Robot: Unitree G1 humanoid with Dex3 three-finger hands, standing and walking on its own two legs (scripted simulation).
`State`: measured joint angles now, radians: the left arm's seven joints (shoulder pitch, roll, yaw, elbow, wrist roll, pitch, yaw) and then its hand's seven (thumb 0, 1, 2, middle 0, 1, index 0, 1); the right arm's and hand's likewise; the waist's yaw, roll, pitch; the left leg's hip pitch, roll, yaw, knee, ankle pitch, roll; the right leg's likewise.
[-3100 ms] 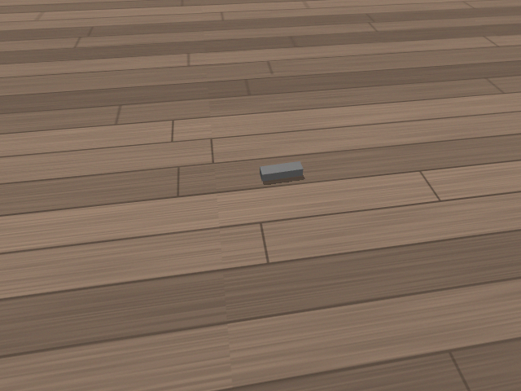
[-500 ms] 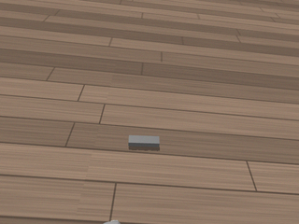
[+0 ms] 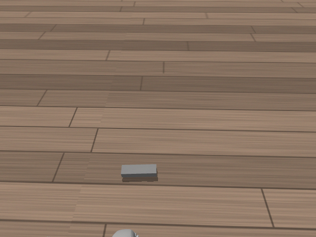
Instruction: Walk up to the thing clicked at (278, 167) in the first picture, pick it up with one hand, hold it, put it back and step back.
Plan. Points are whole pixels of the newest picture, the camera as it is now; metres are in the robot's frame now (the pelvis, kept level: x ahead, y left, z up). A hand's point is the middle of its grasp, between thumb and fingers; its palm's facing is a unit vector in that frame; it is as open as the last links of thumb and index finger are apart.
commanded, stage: walk up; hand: left
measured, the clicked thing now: (139, 170) +0.63 +0.17 -0.73
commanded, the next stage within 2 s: none
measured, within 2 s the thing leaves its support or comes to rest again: neither
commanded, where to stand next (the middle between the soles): +0.31 -0.13 m, yaw +4 degrees
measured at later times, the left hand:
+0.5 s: hand (108, 205) +0.24 +0.17 -0.14, palm faces -0.07 -0.93 -0.35, open 7.4 cm
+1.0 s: hand (130, 196) +0.27 +0.11 -0.15, palm faces +0.06 -0.91 -0.42, open 7.4 cm
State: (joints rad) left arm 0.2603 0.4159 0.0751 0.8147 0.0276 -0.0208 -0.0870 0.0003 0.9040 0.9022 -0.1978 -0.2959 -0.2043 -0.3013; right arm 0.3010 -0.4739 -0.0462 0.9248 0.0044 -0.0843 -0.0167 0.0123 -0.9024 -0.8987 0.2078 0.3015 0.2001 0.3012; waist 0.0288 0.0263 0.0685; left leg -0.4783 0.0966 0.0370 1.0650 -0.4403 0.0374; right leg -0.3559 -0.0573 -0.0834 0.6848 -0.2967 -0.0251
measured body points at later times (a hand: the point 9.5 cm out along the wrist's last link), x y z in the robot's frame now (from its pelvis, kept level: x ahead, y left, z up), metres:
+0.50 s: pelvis +0.15 -0.11 +0.00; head +0.16 -0.10 +0.45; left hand +0.24 +0.22 -0.11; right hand +0.17 -0.47 -0.09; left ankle +0.14 +0.07 -0.72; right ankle +0.26 -0.28 -0.71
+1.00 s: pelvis +0.21 -0.17 -0.01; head +0.27 -0.17 +0.44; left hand +0.27 +0.16 -0.12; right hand +0.35 -0.48 -0.13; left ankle +0.24 -0.04 -0.72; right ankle +0.26 -0.28 -0.72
